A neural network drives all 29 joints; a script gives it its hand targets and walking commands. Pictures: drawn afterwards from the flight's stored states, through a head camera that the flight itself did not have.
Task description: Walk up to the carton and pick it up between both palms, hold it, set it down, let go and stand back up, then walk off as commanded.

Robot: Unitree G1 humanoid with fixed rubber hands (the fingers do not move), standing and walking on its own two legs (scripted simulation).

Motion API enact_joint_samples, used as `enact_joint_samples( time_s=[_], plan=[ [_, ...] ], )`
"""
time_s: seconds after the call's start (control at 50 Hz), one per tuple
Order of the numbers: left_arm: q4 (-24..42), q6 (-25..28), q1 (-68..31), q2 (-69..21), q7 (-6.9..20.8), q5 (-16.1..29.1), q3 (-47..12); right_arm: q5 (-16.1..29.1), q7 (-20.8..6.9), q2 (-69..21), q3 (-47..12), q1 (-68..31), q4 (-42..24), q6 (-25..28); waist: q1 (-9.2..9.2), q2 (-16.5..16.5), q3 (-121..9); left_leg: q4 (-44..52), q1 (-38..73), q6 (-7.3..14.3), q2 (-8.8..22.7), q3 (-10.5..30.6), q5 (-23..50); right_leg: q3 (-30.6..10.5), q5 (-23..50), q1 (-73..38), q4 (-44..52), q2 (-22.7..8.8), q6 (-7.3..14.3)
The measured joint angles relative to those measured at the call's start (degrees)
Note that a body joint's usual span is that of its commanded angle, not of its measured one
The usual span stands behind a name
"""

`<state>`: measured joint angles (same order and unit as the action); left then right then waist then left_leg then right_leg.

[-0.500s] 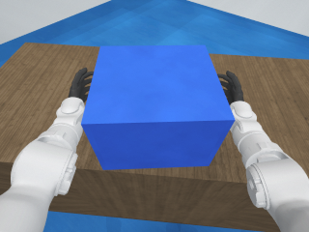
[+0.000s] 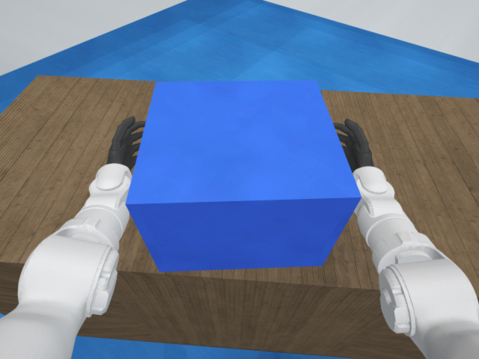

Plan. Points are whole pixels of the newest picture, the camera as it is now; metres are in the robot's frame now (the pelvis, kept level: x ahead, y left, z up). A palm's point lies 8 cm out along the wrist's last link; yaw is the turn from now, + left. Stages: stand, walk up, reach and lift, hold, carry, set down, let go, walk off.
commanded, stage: reach and lift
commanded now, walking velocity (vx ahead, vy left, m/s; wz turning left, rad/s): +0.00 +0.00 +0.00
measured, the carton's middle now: (239, 174) +0.46 -0.03 +0.04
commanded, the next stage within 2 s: none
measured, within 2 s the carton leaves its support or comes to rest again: leaves its support in 0.32 s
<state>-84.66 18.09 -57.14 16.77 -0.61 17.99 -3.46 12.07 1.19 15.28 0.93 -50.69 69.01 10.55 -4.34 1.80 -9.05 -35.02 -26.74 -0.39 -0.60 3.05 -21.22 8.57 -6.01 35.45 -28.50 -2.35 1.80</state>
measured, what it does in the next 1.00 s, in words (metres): stands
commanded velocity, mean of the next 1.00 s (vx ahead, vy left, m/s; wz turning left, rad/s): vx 0.00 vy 0.00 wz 0.00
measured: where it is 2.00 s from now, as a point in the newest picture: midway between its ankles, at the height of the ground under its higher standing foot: outside the picture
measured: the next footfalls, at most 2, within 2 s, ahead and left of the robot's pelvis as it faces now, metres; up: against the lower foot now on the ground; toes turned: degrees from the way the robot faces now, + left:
none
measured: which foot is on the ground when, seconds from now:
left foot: down 0.00-1.00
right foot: down 0.00-1.00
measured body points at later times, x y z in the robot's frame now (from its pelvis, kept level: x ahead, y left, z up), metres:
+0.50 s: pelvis +0.00 +0.02 +0.01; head -0.01 +0.02 +0.46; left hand +0.43 +0.21 +0.14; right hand +0.40 -0.20 +0.14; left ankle -0.05 +0.12 -0.73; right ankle +0.08 -0.11 -0.73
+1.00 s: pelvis +0.00 +0.02 +0.02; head -0.01 +0.03 +0.47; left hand +0.41 +0.20 +0.17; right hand +0.38 -0.21 +0.17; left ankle -0.05 +0.12 -0.73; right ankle +0.08 -0.11 -0.73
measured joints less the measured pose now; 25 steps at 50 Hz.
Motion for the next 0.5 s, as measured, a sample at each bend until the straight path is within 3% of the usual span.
enact_joint_samples(
  time_s=[0.12, 0.24, 0.5],
  plan=[
    [4.5, -0.1, 4.3, -0.4, -0.1, -2.4, 2.3, -1.0, -0.2, -1.2, 0.7, 4.0, -3.9, 0.4, -0.54, 0.5, 0.8, 2.5, 4.0, 0.0, 0.3, 0.1, 0.6, 0.2, 0.7, -4.2, 2.8, 0.4, -0.3],
    [10.3, -1.6, 9.6, -1.3, 0.2, -5.7, 5.8, -3.6, 0.0, -2.8, 3.4, 9.5, -11.3, -2.4, -0.42, 1.2, 2.8, 5.6, 9.2, 0.5, 0.2, 0.1, 1.7, 0.1, 2.0, -9.8, 6.5, 0.5, -0.9],
    [23.4, -12.5, 12.6, -2.4, -0.9, -5.4, 7.4, -6.0, -0.9, -3.1, 7.3, 12.6, -21.1, -10.4, 0.72, 0.5, 2.1, 8.8, 13.9, 1.9, -1.6, -0.1, 3.5, -0.3, 3.4, -14.4, 9.2, -1.1, -2.0]
  ],
)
